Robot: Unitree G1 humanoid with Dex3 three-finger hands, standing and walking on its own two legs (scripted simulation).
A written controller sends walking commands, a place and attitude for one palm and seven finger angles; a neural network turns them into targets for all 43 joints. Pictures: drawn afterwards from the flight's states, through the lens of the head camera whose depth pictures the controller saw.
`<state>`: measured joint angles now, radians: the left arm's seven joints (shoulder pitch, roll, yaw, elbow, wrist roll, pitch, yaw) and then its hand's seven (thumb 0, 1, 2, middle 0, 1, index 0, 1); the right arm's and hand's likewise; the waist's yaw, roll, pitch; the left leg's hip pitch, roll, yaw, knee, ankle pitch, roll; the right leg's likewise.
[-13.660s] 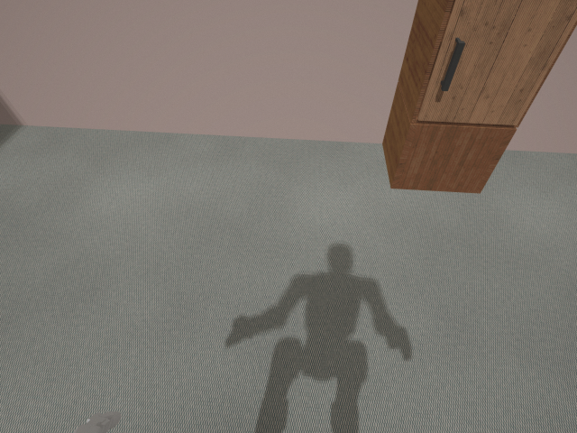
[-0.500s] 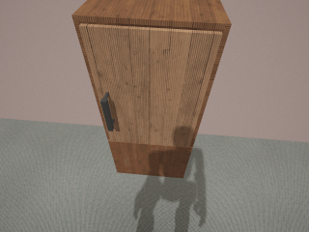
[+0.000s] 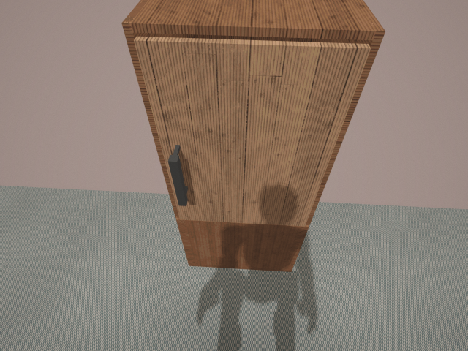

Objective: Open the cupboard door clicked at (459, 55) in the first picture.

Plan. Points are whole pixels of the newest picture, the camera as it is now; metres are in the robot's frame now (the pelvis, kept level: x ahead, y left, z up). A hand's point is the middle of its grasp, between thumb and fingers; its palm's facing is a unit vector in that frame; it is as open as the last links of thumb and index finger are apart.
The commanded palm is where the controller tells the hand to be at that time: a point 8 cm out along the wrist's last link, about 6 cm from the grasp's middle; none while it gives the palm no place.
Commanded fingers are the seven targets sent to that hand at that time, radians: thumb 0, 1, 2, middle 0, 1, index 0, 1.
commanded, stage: come to a stop and stand still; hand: left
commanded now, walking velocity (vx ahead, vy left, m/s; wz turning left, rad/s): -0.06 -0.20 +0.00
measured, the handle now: (180, 176) +0.54 +0.17 -0.08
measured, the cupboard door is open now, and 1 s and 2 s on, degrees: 0 0 0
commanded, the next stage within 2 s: look again from close up in 0.84 s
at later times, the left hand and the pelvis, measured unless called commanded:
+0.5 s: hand out of the picture +0.09 +0.13 -0.17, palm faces -0.02 -0.98 -0.21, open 7.3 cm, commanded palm none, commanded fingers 0.00 0.90 0.90 -0.20 -0.30 -0.20 -0.30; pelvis +0.02 -0.04 -0.01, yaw -1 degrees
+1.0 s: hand out of the picture +0.04 +0.11 -0.16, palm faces +0.01 -0.97 -0.23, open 7.4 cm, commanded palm none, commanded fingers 0.00 0.90 0.90 -0.20 -0.30 -0.20 -0.30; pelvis +0.02 -0.07 +0.01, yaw -1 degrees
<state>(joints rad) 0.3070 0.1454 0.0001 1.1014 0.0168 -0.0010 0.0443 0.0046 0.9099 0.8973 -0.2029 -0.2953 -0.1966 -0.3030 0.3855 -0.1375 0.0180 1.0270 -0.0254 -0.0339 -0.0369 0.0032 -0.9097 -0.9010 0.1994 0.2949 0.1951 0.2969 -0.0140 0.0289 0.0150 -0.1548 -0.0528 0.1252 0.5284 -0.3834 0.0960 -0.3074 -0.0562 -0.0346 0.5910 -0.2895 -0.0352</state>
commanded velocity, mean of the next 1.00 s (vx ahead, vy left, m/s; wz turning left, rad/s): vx -0.02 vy -0.03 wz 0.00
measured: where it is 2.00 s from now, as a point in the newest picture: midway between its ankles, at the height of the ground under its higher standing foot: outside the picture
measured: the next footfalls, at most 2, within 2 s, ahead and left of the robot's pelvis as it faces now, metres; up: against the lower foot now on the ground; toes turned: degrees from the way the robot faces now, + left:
right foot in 0.36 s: +0.07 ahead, -0.15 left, +0.00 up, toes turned -4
